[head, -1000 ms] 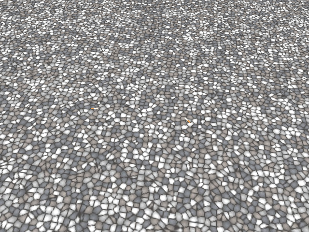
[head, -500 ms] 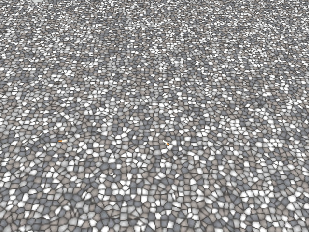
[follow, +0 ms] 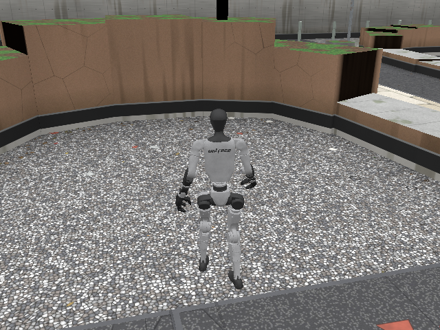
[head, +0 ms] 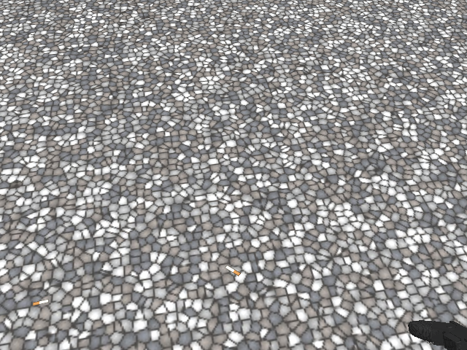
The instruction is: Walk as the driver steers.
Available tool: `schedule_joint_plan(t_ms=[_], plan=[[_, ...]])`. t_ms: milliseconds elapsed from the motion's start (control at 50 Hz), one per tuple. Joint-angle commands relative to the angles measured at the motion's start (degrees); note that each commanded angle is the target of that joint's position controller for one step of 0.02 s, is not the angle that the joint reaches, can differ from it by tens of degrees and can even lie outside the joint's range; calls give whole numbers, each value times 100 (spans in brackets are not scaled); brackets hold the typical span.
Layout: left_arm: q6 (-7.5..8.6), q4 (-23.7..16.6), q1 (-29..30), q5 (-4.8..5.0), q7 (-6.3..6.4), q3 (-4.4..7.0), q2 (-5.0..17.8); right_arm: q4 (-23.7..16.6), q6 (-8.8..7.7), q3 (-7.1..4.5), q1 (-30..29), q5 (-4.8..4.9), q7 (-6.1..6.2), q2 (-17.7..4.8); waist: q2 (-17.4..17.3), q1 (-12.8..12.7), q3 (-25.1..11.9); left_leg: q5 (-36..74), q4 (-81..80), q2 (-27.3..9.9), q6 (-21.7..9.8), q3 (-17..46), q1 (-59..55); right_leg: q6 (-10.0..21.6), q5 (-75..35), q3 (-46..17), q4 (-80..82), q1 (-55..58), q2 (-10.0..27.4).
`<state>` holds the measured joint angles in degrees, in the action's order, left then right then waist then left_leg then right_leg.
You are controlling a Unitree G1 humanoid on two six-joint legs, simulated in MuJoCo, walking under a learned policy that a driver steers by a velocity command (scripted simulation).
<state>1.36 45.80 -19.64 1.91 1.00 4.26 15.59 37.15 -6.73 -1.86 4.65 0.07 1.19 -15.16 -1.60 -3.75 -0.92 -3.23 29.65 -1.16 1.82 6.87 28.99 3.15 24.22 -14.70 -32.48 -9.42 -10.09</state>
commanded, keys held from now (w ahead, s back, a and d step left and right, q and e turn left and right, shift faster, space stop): w+e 0.08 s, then w+q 0.64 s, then q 0.28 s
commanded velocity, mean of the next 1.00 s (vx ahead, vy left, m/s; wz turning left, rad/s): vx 0.44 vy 0.00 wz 0.23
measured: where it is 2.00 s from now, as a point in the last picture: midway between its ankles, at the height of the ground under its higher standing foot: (242, 336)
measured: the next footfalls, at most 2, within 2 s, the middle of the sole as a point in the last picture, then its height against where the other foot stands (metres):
right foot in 0.46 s outside the picture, level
left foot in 0.92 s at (191, 322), level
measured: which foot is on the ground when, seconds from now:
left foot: down 0.00-0.46, up 0.48-0.90, down 0.92-1.00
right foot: down 0.00-0.00, up 0.02-0.44, down 0.46-0.92, up 0.94-1.00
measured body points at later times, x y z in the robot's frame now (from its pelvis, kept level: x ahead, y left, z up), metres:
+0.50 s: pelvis +0.23 -0.01 +0.01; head +0.25 -0.02 +0.46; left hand +0.45 +0.22 -0.06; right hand +0.22 -0.29 -0.12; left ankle +0.13 +0.13 -0.70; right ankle +0.29 -0.13 -0.72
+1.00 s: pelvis +0.43 +0.06 -0.01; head +0.48 +0.09 +0.44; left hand +0.41 +0.36 -0.13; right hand +0.71 -0.12 -0.08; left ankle +0.52 +0.17 -0.72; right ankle +0.33 -0.13 -0.63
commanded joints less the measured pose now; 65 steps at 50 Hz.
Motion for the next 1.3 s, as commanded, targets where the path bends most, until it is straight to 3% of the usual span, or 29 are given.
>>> schedule_joint_plan(t_ms=[20,40,60,80,100,160,240,360,420,440,460,480,500,520,560,600,780,840,880,900,920,940,960,980,1020,1080,1120,1240,1300], plan=[[147,-421,-441,-12,-54,-77,-137,-20,-55,-479,1867,-149,41,-1375,-922,777,-1435,-934,-407,-1789,-1179,2098,-4331,79,621,112,-2574,-2505,125],[208,-598,-478,71,-74,-83,239,169,-6,-544,2277,-53,-13,-1436,-1984,806,-1668,-2750,-1022,-2556,-1657,4294,-4676,-32,1146,453,-3826,-3686,403],[186,-535,-112,60,-60,44,692,-5,3,-441,1921,-25,-1,-985,-1104,936,-961,-3514,-1237,-2254,-1449,3885,-4100,-111,568,346,-4315,-4020,731],[133,-626,387,5,-48,98,798,-41,57,-388,1572,-39,13,-838,-623,919,-347,-2996,-1242,-1971,-1195,2887,-3398,-148,65,582,-4341,-4048,918],[112,-648,564,-74,-48,87,691,-12,90,-343,1340,-94,-15,-738,-353,805,-72,-2262,-1325,-1619,-1124,2209,-2728,-154,-286,705,-4050,-3760,1060],[101,-610,385,-107,-91,39,306,157,83,-265,1089,-51,-127,-534,-538,403,168,-1237,-1760,-1066,-1219,1271,-1675,-173,-653,1030,-3202,-2902,1292],[225,-746,1051,-204,-112,-67,113,298,106,-356,1164,98,-143,-783,-432,496,112,-265,-1904,-949,-1423,768,-1622,-253,-1384,1228,-1343,-2467,1316],[407,-930,1936,-80,-213,-60,286,595,224,-432,1722,189,-86,-980,-482,721,105,-463,-1671,-1035,-1379,901,-1686,-375,-2041,1216,180,-1565,1028],[488,-804,1567,-74,-207,43,459,641,301,-415,1715,197,-50,-920,-462,389,-53,-720,-1168,-903,-1138,1087,-1584,-190,-1949,1261,801,-503,992],[502,-670,1066,-111,-166,121,600,621,304,-358,1669,174,-45,-747,-425,134,-280,-644,-645,-653,-972,965,-1265,-53,-1862,1163,887,322,1167],[510,-532,137,-208,-100,228,956,496,280,-232,1496,105,-54,-371,178,-315,-881,-1119,956,-209,-693,484,-470,285,-1536,226,971,1635,2138],[415,-426,-263,-244,-91,349,1447,284,180,-135,1983,176,-27,-67,1685,-168,-1311,-2765,2562,329,-443,-236,1253,1042,-430,-1752,1419,2842,3362],[406,-349,-308,-191,-111,290,1097,340,153,-262,1916,263,-7,-622,1437,-250,-1031,-2867,3532,21,-386,25,1897,1231,616,-2337,1638,2541,3450],[423,-383,-53,-152,-119,185,760,321,178,-341,1642,264,-15,-850,1150,-212,-494,-2395,3858,-148,-388,123,2083,1050,523,-1712,1748,2107,3194],[433,-404,594,-190,-148,67,401,331,257,-360,1400,163,-19,-718,857,69,10,-1658,3756,-389,-308,40,1869,808,-645,-624,2019,1253,2734],[462,-337,832,-230,-152,48,305,273,345,-345,1312,166,-64,-515,869,271,209,-1262,3564,-558,-269,6,1526,687,-1623,164,2257,683,2516],[399,36,733,-161,-18,184,850,-310,403,-196,127,68,-320,-229,505,125,449,599,1117,-404,-235,-660,722,530,-3897,2073,2158,319,2307],[292,106,633,-54,31,245,1088,-508,453,-273,24,64,-443,-427,638,190,269,263,700,-236,-417,-828,361,336,-4612,2247,1628,763,2466],[206,74,706,28,81,307,1251,-461,487,-409,491,20,-479,-709,715,497,-55,-204,473,95,-632,-1048,-347,181,-5556,2342,701,930,2445],[164,42,758,45,99,292,1201,-273,487,-543,1172,11,-453,-934,535,867,-384,121,73,334,-793,-1123,-1232,23,-5518,2466,-273,752,2253],[177,16,540,-60,88,222,1017,-144,513,-688,1738,4,-327,-1301,-22,1106,-757,1550,-150,136,-1029,-660,-2520,-307,-4238,2553,-1744,-139,1899],[219,-122,-165,-478,-14,0,275,-277,572,-712,1520,-11,-193,-1878,-1735,374,-1215,4527,505,-1360,-1809,1338,-4264,-698,1393,2454,-3931,-2254,1063],[299,-133,-365,-305,-97,-40,627,-629,514,-623,1494,-81,-258,-1760,-1327,629,-2704,3357,-235,-2217,-2710,3281,-4784,-714,1861,1118,-5061,-2762,715],[284,-226,351,-107,-110,74,1019,-687,500,-559,1302,-68,-308,-1410,-437,865,-2338,2470,-533,-1820,-2403,2703,-4358,-602,1200,844,-5062,-2956,997],[164,-302,758,-167,25,42,886,-640,519,-453,738,64,-256,-1072,113,540,-1058,1442,-796,-1286,-1888,1811,-2831,-587,314,967,-4257,-3051,1342],[-34,-289,555,-238,104,66,852,-747,567,-444,349,-96,-181,-1062,-218,154,-758,1395,-1087,-935,-1734,1404,-1403,-598,-72,1008,-3481,-2159,1313],[-77,-222,489,-263,142,28,713,-730,563,-445,331,-94,-123,-1072,-235,128,-856,1590,-1059,-895,-1735,1179,-1245,-684,-228,1059,-3054,-2040,1246],[-200,-175,768,-213,118,-90,427,-443,579,-191,189,-197,-70,-517,-523,314,-709,-762,-1389,-706,-1446,689,-673,-736,-1107,1101,-1579,-1109,1495],[-160,-217,894,-190,69,-68,548,-196,563,-184,252,-228,-137,-592,-595,415,-322,-1694,-1381,-800,-1385,744,-683,-599,-888,1253,-813,-770,1388]])
Velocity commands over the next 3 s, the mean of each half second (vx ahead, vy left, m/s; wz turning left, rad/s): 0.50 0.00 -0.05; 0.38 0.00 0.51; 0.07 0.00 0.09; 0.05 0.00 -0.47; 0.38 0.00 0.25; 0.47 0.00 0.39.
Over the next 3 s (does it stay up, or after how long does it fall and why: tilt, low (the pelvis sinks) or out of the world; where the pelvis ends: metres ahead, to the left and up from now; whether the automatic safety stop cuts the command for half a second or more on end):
stays up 1.03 0.13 0.00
